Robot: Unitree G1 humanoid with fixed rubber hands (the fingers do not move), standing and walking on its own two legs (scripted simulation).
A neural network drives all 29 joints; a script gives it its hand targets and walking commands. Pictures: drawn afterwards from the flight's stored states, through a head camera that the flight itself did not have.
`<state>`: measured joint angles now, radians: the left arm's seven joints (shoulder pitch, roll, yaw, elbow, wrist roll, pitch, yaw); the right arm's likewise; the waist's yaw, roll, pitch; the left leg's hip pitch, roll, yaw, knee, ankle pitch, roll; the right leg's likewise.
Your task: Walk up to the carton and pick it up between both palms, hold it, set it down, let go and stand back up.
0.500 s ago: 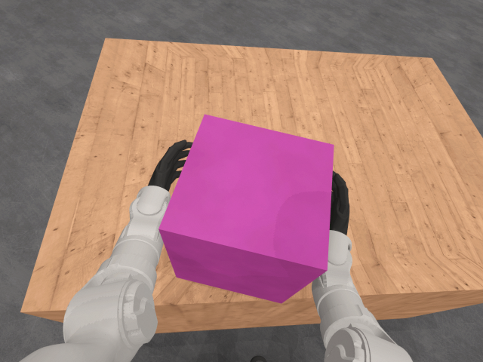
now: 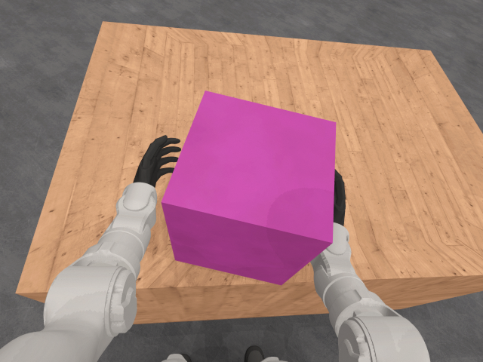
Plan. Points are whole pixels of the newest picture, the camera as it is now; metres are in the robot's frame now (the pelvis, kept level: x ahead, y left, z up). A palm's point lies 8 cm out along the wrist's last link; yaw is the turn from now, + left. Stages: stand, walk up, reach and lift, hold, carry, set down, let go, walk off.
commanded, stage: set down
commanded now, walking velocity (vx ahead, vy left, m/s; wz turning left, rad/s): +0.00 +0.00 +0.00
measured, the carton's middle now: (247, 198) +0.38 -0.01 +0.01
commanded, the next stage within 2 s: none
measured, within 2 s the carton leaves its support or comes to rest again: neither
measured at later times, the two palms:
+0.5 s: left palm (131, 204) +0.36 +0.18 +0.00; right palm (339, 249) +0.30 -0.17 +0.00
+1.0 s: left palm (92, 250) +0.28 +0.22 +0.00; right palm (351, 294) +0.23 -0.17 +0.00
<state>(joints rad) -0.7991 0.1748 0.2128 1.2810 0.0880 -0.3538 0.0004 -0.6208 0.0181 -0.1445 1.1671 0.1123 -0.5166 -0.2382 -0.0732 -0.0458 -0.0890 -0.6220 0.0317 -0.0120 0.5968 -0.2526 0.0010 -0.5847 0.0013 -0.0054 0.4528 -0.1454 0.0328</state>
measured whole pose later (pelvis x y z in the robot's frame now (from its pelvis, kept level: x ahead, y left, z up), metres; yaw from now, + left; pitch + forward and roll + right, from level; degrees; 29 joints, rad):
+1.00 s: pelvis +0.00 +0.00 +0.01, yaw +1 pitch -2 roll -3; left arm -0.14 0.23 0.11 0.62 -0.05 -0.18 -0.11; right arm -0.02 0.02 0.02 0.71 0.14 -0.47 -0.26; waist -0.04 -0.05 0.03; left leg -0.26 0.03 -0.01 0.59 -0.30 0.00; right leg -0.22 0.00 -0.01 0.45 -0.19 0.03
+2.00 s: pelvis +0.03 -0.01 +0.01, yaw +1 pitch -7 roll -2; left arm 0.27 0.27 0.05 0.27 -0.09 -0.04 -0.12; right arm 0.39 -0.01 0.04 0.32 0.09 -0.27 -0.16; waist -0.01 -0.03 0.09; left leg -0.05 0.03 -0.01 0.46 -0.29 0.00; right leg -0.03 0.00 -0.01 0.35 -0.21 0.02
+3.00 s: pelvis +0.03 -0.02 +0.01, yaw +1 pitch -7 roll -1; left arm 0.27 0.25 0.05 0.35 -0.09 0.11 -0.06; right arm 0.27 -0.12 -0.02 0.48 0.00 -0.15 -0.04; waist -0.01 0.01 0.10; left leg -0.03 0.04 -0.01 0.43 -0.28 -0.01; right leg -0.02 0.01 -0.01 0.34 -0.21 0.01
